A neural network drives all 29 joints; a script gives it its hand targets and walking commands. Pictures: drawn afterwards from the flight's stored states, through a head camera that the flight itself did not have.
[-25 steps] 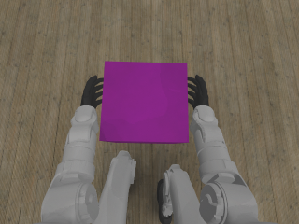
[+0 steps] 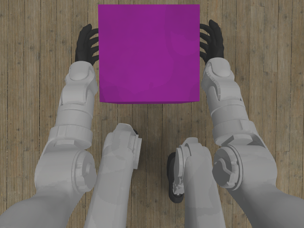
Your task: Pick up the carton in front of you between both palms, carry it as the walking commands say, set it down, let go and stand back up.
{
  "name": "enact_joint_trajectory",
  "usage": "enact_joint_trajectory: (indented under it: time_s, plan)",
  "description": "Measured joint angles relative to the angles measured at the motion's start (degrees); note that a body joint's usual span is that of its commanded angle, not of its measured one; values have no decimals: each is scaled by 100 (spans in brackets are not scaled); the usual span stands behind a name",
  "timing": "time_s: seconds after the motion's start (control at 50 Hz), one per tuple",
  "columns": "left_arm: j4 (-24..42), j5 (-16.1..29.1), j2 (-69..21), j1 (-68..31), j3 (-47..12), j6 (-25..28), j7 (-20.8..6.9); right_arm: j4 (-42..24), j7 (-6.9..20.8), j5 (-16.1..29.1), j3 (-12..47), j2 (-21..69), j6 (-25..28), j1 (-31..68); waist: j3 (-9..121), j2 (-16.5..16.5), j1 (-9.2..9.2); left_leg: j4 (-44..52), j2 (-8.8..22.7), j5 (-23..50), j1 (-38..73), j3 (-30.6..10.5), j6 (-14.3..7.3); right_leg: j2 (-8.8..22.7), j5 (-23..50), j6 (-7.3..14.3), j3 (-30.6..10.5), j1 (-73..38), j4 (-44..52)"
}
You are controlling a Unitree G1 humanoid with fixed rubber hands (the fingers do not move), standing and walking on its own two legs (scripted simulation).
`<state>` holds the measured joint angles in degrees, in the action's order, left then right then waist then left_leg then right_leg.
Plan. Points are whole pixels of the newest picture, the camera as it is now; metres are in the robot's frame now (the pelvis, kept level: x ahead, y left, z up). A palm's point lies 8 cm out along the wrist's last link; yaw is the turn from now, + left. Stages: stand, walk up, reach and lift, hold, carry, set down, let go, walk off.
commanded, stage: set down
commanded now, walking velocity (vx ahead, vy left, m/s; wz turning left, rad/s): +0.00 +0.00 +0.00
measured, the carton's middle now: (149, 66) +0.48 +0.09 -0.20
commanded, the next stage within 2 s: none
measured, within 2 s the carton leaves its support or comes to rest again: rests again in 1.46 s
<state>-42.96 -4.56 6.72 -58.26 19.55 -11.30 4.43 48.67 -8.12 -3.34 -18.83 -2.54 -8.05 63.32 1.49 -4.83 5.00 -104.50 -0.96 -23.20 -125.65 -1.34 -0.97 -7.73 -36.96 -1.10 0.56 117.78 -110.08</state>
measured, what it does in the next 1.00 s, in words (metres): lowers itself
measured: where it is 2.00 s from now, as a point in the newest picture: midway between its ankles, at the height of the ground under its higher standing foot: (151, 174)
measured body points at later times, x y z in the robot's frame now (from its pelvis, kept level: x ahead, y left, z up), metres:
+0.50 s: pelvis +0.00 -0.01 -0.07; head +0.35 +0.04 +0.21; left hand +0.48 +0.26 -0.23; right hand +0.55 -0.04 -0.24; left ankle +0.14 +0.11 -0.42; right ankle +0.07 -0.11 -0.42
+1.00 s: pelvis -0.01 -0.01 -0.08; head +0.35 +0.02 +0.19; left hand +0.48 +0.25 -0.26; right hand +0.54 -0.05 -0.26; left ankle +0.14 +0.11 -0.42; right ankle +0.07 -0.11 -0.42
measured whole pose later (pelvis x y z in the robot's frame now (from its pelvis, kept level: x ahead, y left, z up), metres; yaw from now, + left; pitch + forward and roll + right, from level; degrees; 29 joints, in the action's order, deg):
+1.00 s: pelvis -0.01 -0.01 -0.08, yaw -1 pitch +40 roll +0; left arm -60.3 -2.2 17.2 -74.9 21.0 -9.9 -0.8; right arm 60.5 -7.9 -2.7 -13.2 -7.4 -9.1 79.9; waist -14.2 -3.6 7.2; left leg -118.8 1.9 -24.2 -134.6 -0.4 -0.2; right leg -10.7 -37.7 -0.6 1.0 128.5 -126.1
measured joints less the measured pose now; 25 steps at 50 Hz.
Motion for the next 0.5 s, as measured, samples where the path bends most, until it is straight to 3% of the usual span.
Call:
enact_joint_trajectory:
  time_s: [0.16,0.32,0.42,0.5]
  plan:
    - [-303,50,253,-637,35,-72,-9,340,-74,-2,38,-210,-98,716,-465,-43,81,-552,26,20,-560,-4,37,-41,-40,18,62,573,-623]
    - [-485,296,582,-1069,-110,-60,-34,478,-274,313,464,-407,-127,1190,-1125,-41,180,-1052,123,-56,-866,10,50,-142,-110,18,90,904,-1140]
    - [-427,654,725,-1039,-281,-114,-12,375,-451,616,926,-491,-151,1138,-1240,137,275,-1244,165,-158,-906,80,16,-178,-219,-18,35,939,-1344]
    - [-556,661,656,-1080,-79,-30,-61,464,-436,570,889,-484,-80,1146,-1161,141,299,-1284,158,-168,-936,90,31,-176,-245,-2,29,981,-1409]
